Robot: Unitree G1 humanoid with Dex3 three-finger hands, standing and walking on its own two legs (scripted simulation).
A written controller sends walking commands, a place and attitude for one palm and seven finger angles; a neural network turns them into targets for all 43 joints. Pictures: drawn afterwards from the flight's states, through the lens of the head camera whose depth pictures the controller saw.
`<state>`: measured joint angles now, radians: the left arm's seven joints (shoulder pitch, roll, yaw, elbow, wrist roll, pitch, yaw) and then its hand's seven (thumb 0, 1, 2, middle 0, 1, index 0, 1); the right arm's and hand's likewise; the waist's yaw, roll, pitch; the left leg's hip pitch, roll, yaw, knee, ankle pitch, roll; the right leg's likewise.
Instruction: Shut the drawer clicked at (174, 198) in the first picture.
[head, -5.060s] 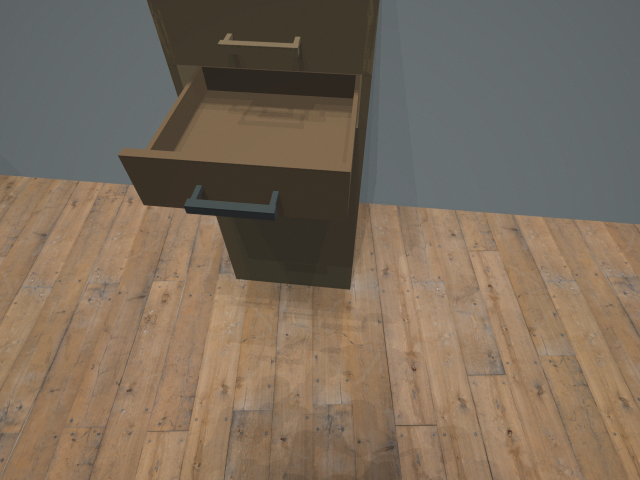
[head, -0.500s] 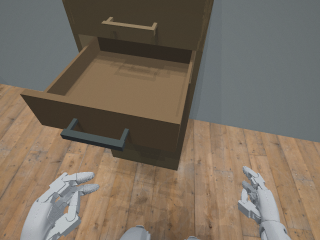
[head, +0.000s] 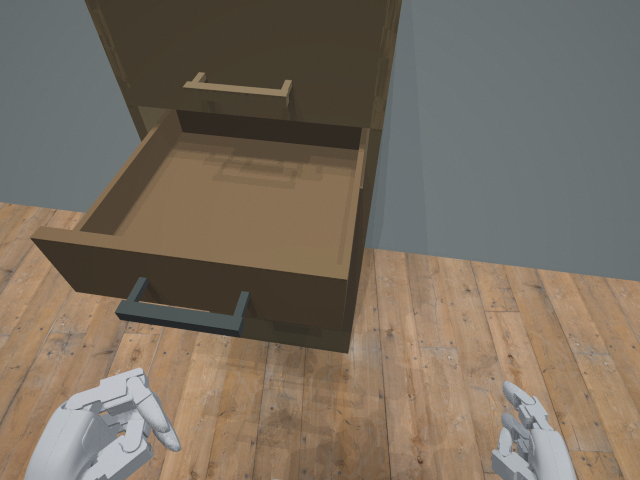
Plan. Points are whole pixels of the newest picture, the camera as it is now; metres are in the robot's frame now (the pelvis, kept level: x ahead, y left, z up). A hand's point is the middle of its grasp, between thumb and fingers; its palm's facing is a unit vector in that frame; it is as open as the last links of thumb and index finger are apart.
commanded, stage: raise the hand and make a fist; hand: left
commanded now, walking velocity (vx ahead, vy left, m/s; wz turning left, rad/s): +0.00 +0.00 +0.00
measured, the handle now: (186, 305) +0.31 +0.19 +0.06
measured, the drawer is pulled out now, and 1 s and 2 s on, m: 0.30 0.30 0.30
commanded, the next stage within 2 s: bring the fist close to the handle in 0.88 s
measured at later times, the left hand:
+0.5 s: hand (116, 424) +0.15 +0.18 +0.14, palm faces -0.04 -0.99 -0.10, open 3.3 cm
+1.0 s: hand (123, 428) +0.15 +0.17 +0.14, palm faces -0.02 -0.99 -0.13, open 3.3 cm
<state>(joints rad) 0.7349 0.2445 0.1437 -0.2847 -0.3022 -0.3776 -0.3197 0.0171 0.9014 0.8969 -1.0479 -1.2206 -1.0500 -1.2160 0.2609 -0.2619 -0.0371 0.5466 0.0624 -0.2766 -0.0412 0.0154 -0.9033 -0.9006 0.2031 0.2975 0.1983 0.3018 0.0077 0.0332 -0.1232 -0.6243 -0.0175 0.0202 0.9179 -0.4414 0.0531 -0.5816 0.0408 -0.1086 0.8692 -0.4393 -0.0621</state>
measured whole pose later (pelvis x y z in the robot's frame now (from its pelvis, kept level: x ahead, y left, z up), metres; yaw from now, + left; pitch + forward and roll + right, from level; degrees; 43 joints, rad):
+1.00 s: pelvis +0.01 +0.00 +0.02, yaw +0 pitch +2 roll -1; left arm 0.72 0.28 0.17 -0.48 -0.29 -0.13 -0.28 0.02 0.90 0.90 -1.40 -1.60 -1.40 -1.60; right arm 0.24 -0.24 0.03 0.57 0.08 -0.34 -0.04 0.01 -0.90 -0.90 0.20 0.30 0.20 0.30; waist 0.05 0.06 -0.11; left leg -0.41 -0.02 0.02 0.76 -0.39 0.05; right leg -0.36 0.05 -0.10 0.70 -0.38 -0.06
